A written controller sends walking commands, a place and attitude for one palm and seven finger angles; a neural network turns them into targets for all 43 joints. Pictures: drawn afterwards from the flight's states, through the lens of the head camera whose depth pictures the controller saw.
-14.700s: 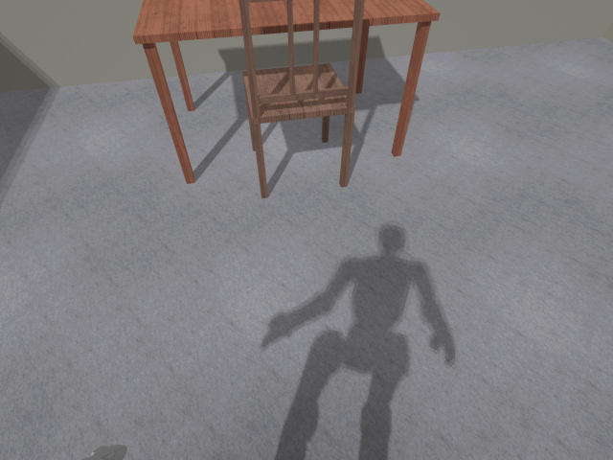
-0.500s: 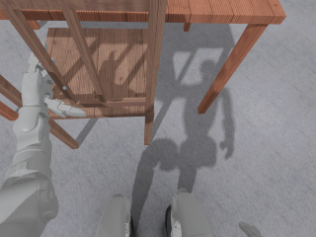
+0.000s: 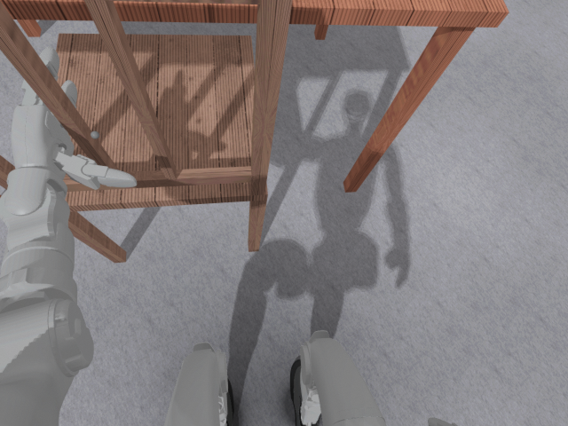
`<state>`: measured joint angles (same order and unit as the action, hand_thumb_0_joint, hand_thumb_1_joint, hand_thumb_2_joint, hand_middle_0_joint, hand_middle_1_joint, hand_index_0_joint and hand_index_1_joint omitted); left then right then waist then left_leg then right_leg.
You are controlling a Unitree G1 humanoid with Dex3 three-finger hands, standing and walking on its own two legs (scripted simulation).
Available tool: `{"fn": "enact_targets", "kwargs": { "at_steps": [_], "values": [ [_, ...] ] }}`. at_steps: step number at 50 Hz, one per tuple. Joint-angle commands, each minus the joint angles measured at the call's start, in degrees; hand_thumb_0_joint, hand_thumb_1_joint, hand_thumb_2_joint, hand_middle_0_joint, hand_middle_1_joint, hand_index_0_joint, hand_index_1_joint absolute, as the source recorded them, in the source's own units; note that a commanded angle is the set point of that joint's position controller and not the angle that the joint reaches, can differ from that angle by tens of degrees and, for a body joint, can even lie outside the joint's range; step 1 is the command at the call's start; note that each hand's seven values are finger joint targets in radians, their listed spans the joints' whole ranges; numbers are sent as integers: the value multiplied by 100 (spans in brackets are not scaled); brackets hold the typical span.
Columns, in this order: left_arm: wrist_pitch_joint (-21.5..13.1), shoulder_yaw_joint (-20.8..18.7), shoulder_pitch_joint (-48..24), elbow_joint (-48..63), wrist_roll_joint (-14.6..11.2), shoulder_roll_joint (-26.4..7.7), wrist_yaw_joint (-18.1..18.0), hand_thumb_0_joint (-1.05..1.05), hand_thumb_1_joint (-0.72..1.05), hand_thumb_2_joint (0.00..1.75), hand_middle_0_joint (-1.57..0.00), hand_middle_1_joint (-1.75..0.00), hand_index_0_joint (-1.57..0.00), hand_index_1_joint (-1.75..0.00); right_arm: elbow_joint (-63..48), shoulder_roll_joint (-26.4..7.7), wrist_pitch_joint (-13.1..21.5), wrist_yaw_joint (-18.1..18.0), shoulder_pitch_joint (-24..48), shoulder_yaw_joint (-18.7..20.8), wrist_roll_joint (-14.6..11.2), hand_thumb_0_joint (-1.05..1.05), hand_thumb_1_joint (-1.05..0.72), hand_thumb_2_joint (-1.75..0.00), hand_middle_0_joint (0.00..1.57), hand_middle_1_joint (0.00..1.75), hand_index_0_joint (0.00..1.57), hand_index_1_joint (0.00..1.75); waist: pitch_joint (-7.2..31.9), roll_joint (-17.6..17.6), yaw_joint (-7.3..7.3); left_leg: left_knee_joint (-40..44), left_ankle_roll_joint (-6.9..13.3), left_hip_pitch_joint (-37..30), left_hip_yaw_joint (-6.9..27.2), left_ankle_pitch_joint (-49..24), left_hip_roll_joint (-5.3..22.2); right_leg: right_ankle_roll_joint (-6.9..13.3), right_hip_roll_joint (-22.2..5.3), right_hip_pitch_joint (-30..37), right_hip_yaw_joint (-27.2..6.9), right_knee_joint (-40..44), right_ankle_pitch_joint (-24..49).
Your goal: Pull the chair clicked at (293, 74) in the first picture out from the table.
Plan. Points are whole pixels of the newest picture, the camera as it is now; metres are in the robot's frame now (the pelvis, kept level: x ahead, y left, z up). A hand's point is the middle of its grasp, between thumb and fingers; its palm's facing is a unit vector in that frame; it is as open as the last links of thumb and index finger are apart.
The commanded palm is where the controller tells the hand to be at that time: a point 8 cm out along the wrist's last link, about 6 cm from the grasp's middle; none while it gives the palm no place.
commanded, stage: push the fingers through the gap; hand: left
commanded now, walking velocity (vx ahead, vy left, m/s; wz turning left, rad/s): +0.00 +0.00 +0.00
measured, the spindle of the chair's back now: (68, 116) +0.51 +0.24 +0.04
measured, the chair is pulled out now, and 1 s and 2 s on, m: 0.00 0.00 0.03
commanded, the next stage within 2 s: hook a spindle and tug to test in 0.16 s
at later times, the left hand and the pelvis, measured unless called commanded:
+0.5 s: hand (92, 140) +0.48 +0.22 +0.03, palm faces +0.04 -1.00 -0.03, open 16.4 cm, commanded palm +0.46 +0.25 +0.03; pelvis +0.00 +0.01 +0.00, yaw +0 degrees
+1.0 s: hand (95, 137) +0.49 +0.22 +0.03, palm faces +0.05 -1.00 -0.03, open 8.1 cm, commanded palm +0.46 +0.25 +0.03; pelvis +0.00 +0.00 +0.00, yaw +0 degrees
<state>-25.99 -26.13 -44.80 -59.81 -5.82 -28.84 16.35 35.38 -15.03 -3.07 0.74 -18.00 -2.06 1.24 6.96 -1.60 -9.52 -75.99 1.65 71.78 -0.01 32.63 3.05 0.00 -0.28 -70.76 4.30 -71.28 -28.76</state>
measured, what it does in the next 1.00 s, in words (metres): stands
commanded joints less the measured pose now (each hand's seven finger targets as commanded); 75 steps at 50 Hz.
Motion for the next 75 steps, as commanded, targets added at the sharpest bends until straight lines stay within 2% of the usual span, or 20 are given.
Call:
{"fn": "enact_targets", "kwargs": {
  "at_steps": [1,6,8,13,15,17,20,22,25,28,34,38,48,53,55,59,64,66,69,75],
  "values": [
    [-528,-30,-2158,1431,-93,-1311,-78,0,-50,30,-6,-8,-6,-8,-283,-1075,75,-79,-890,444,26,0,-90,-90,20,30,20,30,3271,-849,-2,883,-42,-2664,427,-2648,-120,133,174,1415,-174,774,1634],
    [-580,33,-2077,1135,-70,-1213,-115,0,-50,30,-6,-8,-6,-8,-221,-1082,60,-72,-874,435,37,0,-90,-90,20,30,20,30,3061,-831,-29,919,-61,-2625,419,-2492,-128,146,174,1323,-157,813,1480],
    [-570,-132,-1977,1078,-58,-1437,-102,0,-50,30,-6,-8,-6,-8,-243,-1110,39,-75,-874,422,46,0,-90,-90,20,30,20,30,3098,-769,34,924,-54,-2500,417,-2484,-139,156,174,1476,-165,783,1522],
    [-599,-8,-1878,1181,-109,-1259,-55,0,-50,30,-6,-8,-6,-8,-292,-1094,-12,-52,-823,439,33,0,-90,-90,20,30,20,30,3071,-811,31,952,-78,-2689,436,-2682,-115,159,177,1403,-136,788,1605],
    [-623,150,-1900,1310,-126,-1054,-55,0,-50,30,-10,-19,-10,-19,-315,-1072,-13,-40,-812,454,25,0,-90,-90,20,30,20,30,3157,-933,9,955,-95,-2902,475,-2838,-96,169,178,1274,-110,756,1622],
    [-614,-23,-1735,1281,-165,-1190,-73,0,-50,30,-13,-30,-13,-30,-313,-1082,-21,-39,-816,463,33,0,-90,-90,20,30,20,30,3179,-817,90,957,-95,-2798,453,-2828,-117,156,179,1460,-125,786,1691],
    [-613,143,-1956,1225,-143,-1047,-80,0,-50,30,-18,-46,-18,-46,-286,-1073,-19,-57,-797,447,25,0,-90,-90,20,30,20,30,2962,-698,-37,965,-74,-2692,465,-2626,-113,153,177,1341,-124,794,1559],
    [-654,63,-1984,1317,-121,-1148,-116,0,-50,30,-22,-57,-22,-57,-283,-1078,-19,-59,-771,451,36,0,-90,-90,20,30,20,30,3086,-924,53,968,-103,-2809,473,-2641,-119,167,169,1293,-121,779,1505],
    [-711,378,-2221,1420,-121,-798,-149,0,-50,30,-27,-74,-27,-74,-256,-1049,5,-56,-754,456,46,0,-90,-90,20,30,20,30,3156,-983,-78,956,-125,-3061,544,-2740,-94,170,172,1045,-81,755,1436],
    [-664,167,-1969,1203,-113,-978,-196,0,-50,30,-32,-90,-32,-90,-242,-1065,-1,-61,-766,462,51,0,-90,-90,20,30,20,30,3087,-804,11,951,-111,-2880,495,-2702,-118,167,167,1243,-100,792,1502],
    [-635,109,-1971,1119,-64,-1102,-203,0,-16,44,-43,-123,-43,-123,-297,-1044,-20,-53,-728,425,39,0,-90,-90,20,30,20,30,2987,-622,12,944,-55,-2429,407,-2349,-155,147,173,1514,-172,804,1482],
    [-697,102,-2013,1289,-115,-1113,-147,0,6,54,-50,-145,-50,-145,-306,-1032,10,-68,-718,426,40,0,-90,-90,20,30,20,30,3191,-826,54,933,-69,-2583,409,-2453,-156,160,164,1522,-178,772,1528],
    [-615,196,-2048,1176,-120,-1019,-77,0,62,78,-50,-145,-50,-145,-252,-1032,29,-77,-757,432,32,0,-90,-90,20,30,20,30,3087,-742,-23,884,-36,-2433,365,-2357,-159,140,164,1502,-205,796,1548],
    [-589,58,-1810,1287,-176,-1143,-42,0,90,90,-50,-145,-50,-145,-289,-1031,21,-73,-763,436,21,0,-90,-90,20,30,20,30,3212,-695,72,896,-39,-2468,357,-2537,-155,141,169,1689,-208,788,1730],
    [-595,156,-1873,1351,-191,-1044,-44,0,90,90,-50,-145,-50,-145,-284,-1032,31,-81,-779,438,15,0,-90,-90,20,30,20,30,3175,-782,37,914,-49,-2600,391,-2601,-138,155,173,1544,-183,759,1695],
    [-582,190,-1439,1620,-229,-931,-61,0,90,90,-50,-145,-50,-145,-357,-1013,30,-42,-714,458,3,0,-90,-90,20,30,20,30,3261,-827,167,1004,-83,-2770,378,-2795,-137,158,169,1693,-167,823,1809],
    [-540,212,-1102,1686,-261,-853,-87,0,90,90,-50,-145,-50,-145,-382,-997,34,-20,-680,474,-27,0,-90,-90,20,30,20,30,3071,-515,159,1035,-44,-2503,317,-2655,-153,134,182,1923,-204,876,1904],
    [-581,249,-878,1943,-282,-751,-97,0,90,90,-50,-145,-50,-145,-427,-979,51,-9,-668,490,-29,0,-90,-90,20,30,20,30,3252,-777,242,1073,-83,-2850,330,-3014,-138,155,170,1862,-171,848,2024],
    [-540,248,-582,1970,-327,-670,-132,0,90,90,-50,-145,-50,-145,-436,-965,60,3,-645,505,-40,0,-90,-90,20,30,20,30,3093,-584,243,1093,-86,-2778,314,-3026,-129,140,179,1913,-167,889,2066],
    [-547,419,-157,2339,-386,-391,-166,0,90,90,-50,-145,-50,-145,-501,-930,109,26,-634,542,-56,0,-90,-90,20,30,20,30,3123,-776,312,1151,-153,-3178,362,-3579,-86,159,177,1775,-111,857,2142]
  ]
}}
